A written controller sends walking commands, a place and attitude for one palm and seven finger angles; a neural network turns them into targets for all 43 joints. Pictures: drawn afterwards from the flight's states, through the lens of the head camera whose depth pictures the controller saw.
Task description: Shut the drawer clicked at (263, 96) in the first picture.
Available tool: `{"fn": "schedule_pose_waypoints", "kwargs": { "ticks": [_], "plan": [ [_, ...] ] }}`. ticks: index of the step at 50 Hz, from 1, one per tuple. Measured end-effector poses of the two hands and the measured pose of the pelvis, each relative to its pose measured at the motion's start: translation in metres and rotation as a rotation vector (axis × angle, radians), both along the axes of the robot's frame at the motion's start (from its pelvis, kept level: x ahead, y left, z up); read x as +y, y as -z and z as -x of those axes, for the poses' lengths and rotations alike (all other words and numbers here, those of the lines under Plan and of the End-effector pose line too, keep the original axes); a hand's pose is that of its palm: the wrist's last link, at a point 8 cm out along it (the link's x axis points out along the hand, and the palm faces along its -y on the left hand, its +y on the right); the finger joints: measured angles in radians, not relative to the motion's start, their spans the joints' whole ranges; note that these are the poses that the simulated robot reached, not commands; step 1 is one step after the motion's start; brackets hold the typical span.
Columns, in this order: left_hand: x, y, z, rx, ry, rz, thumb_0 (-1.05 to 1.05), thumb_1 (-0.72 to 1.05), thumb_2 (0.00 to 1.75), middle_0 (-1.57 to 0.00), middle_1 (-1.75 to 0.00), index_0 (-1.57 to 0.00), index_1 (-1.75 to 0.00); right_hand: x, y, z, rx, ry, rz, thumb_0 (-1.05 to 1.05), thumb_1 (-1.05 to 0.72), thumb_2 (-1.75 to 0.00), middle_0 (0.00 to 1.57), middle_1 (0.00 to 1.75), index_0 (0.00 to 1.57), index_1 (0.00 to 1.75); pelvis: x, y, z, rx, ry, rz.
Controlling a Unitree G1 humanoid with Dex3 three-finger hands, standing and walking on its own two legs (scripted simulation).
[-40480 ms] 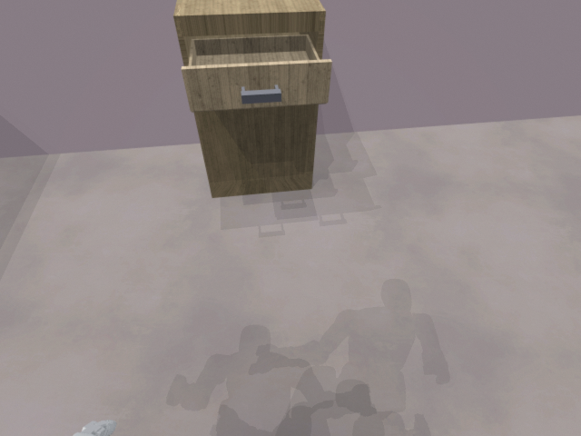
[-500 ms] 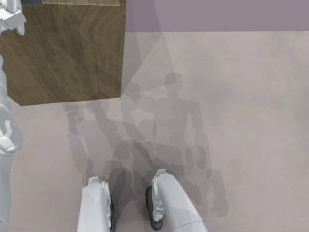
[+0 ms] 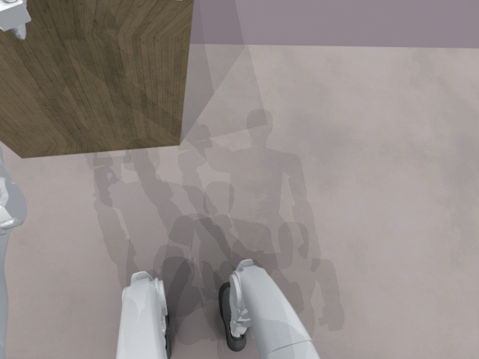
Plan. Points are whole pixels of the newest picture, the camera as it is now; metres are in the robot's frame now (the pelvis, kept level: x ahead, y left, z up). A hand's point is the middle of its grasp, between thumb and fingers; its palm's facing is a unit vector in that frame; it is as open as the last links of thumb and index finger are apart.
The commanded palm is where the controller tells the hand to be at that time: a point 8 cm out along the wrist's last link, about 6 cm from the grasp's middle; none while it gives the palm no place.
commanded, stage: pull the fist back off the drawer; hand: left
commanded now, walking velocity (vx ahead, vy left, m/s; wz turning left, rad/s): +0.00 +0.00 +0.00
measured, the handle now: out of the picture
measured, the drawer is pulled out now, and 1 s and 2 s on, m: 0.00 0.00 0.00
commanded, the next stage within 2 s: draw the hand back to the body in 0.48 s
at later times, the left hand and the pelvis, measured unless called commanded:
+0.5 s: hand (45, 17) +0.59 +0.20 +0.07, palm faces +0.06 -1.00 -0.02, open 3.0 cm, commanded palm +0.57 +0.23 +0.08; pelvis +0.03 +0.00 +0.02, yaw +0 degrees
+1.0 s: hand out of the picture +0.45 +0.22 +0.17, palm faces +0.07 -1.00 -0.02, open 3.3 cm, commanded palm +0.42 +0.26 +0.17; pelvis +0.08 +0.00 +0.10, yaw +4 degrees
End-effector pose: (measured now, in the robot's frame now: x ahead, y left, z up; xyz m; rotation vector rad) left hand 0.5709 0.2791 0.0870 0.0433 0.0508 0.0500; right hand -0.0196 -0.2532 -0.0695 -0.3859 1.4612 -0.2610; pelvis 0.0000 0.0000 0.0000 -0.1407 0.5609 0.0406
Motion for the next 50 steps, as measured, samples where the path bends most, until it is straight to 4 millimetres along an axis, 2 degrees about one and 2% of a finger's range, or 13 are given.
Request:
{"fn": "schedule_pose_waypoints", "kwargs": {
  "ticks": [7,15,24,32,35,39,44,50],
  "plan": [
    [-0.002,0.000,0.001,-0.002,0.001,0.002,-0.06,0.63,0.92,-1.40,-1.60,-1.40,-1.60,-0.002,0.000,-0.003,0.001,0.001,-0.014,0.00,-0.90,-0.90,0.21,0.30,0.20,0.30,-0.001,-0.001,-0.004,-0.003,0.002,-0.003],
    [-0.012,0.002,0.005,-0.010,-0.001,0.006,-0.06,0.75,0.93,-1.40,-1.60,-1.40,-1.60,-0.003,0.002,-0.013,0.006,0.010,-0.050,0.00,-0.90,-0.90,0.21,0.30,0.20,0.29,-0.003,-0.007,-0.012,-0.014,0.007,-0.016],
    [-0.028,0.011,0.010,0.023,-0.002,0.018,-0.03,0.86,0.91,-1.40,-1.60,-1.40,-1.60,-0.006,0.003,-0.041,-0.031,0.022,-0.084,0.00,-0.90,-0.90,0.21,0.30,0.20,0.29,-0.005,-0.018,-0.028,-0.030,0.021,-0.035],
    [-0.023,0.008,0.012,-0.033,-0.033,0.004,0.02,0.87,0.90,-1.40,-1.60,-1.40,-1.60,-0.010,0.002,-0.069,-0.069,0.034,-0.092,0.00,-0.90,-0.90,0.21,0.30,0.20,0.29,-0.007,-0.023,-0.043,-0.036,0.033,-0.047],
    [-0.016,-0.004,0.026,-0.063,-0.033,-0.023,0.02,0.88,0.90,-1.40,-1.60,-1.40,-1.60,-0.009,-0.002,-0.081,-0.087,0.052,-0.112,0.01,-0.90,-0.90,0.21,0.30,0.20,0.29,-0.007,-0.032,-0.050,-0.053,0.037,-0.055],
    [-0.009,-0.026,0.061,-0.033,-0.004,-0.042,0.02,0.89,0.90,-1.40,-1.60,-1.40,-1.60,-0.003,-0.017,-0.107,-0.138,0.051,-0.155,0.01,-0.90,-0.90,0.20,0.30,0.20,0.29,-0.006,-0.054,-0.061,-0.102,0.032,-0.067],
    [-0.002,-0.055,0.106,-0.016,-0.022,0.005,0.02,0.90,0.90,-1.40,-1.60,-1.40,-1.60,0.000,-0.046,-0.154,-0.257,-0.017,-0.167,0.01,-0.90,-0.90,0.21,0.30,0.20,0.29,-0.006,-0.081,-0.073,-0.181,0.004,-0.077],
    [-0.004,-0.081,0.144,-0.070,-0.022,0.016,0.02,0.90,0.90,-1.40,-1.60,-1.40,-1.60,-0.002,-0.078,-0.212,-0.445,-0.110,-0.143,0.01,-0.90,-0.90,0.21,0.30,0.20,0.29,-0.005,-0.097,-0.077,-0.273,-0.026,-0.086]
  ]
}}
